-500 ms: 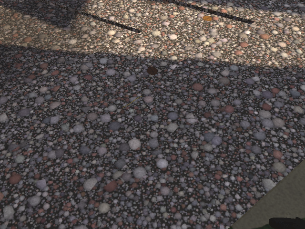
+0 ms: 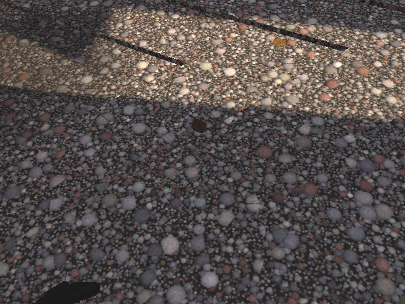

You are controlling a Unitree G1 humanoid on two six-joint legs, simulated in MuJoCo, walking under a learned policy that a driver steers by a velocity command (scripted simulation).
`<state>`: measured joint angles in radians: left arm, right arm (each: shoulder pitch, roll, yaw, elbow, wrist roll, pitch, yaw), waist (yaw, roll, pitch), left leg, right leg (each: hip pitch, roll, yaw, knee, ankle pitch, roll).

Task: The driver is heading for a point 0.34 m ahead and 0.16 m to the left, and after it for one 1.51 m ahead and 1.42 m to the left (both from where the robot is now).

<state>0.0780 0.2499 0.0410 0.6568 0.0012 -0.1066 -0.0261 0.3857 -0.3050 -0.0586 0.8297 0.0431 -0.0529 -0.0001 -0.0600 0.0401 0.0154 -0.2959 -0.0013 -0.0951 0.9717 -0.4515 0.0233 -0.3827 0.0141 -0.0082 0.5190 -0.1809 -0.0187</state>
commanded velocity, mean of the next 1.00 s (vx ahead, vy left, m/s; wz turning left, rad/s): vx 0.50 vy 0.00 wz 0.56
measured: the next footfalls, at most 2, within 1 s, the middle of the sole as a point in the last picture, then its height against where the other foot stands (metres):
left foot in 0.42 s outside the picture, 0.04 m lower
right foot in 0.90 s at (173, 248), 0.03 m lower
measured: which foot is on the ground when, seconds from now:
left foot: up 0.00-0.40, down 0.42-0.92, up 0.94-1.00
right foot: down 0.00-0.40, up 0.42-0.88, down 0.90-1.00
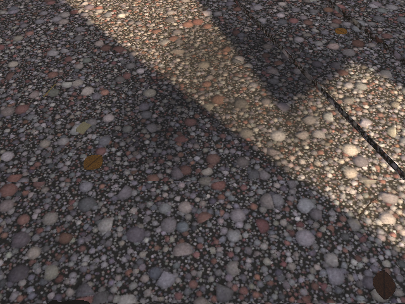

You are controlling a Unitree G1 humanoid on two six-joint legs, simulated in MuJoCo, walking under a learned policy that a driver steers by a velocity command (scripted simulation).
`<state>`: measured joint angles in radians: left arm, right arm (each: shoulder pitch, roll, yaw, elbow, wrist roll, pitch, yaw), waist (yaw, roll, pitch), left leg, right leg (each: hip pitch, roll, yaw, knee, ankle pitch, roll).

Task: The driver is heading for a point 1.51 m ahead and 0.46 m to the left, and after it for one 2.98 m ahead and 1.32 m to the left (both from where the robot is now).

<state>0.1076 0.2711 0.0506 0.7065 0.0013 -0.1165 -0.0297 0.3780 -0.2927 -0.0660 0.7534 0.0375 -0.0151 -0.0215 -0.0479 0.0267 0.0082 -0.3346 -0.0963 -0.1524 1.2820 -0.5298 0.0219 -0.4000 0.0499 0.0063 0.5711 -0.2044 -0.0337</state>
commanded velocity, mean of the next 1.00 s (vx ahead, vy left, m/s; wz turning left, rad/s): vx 0.50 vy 0.00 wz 0.43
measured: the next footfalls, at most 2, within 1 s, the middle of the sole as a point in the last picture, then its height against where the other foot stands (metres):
left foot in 0.44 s outside the picture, level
right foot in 0.94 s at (193, 243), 0.03 m lower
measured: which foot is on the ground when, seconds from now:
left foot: up 0.00-0.42, down 0.44-0.94, up 0.96-1.00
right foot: down 0.00-0.42, up 0.44-0.92, down 0.94-1.00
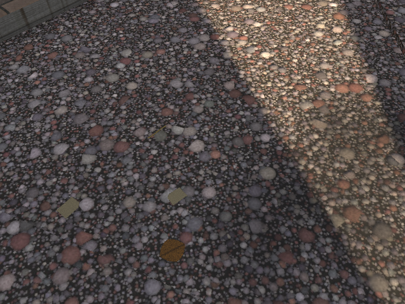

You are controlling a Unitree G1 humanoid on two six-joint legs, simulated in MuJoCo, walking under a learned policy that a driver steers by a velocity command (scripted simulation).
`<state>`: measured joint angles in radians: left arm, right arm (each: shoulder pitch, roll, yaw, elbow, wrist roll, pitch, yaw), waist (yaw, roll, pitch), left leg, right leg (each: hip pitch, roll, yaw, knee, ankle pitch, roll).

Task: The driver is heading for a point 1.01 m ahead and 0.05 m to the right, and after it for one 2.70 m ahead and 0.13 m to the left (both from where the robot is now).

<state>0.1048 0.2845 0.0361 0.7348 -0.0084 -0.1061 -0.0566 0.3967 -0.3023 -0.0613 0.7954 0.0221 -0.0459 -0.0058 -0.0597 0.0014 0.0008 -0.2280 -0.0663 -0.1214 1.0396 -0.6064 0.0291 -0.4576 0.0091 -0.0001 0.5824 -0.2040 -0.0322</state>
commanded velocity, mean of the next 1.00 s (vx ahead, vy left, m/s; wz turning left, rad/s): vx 0.50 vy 0.00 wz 0.02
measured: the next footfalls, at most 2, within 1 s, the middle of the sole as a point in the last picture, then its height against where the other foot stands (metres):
left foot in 0.46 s outside the picture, level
right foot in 1.00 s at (244, 241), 0.03 m lower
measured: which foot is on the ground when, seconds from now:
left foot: up 0.00-0.44, down 0.46-1.00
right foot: down 0.00-0.48, up 0.50-0.98, down 1.00-1.00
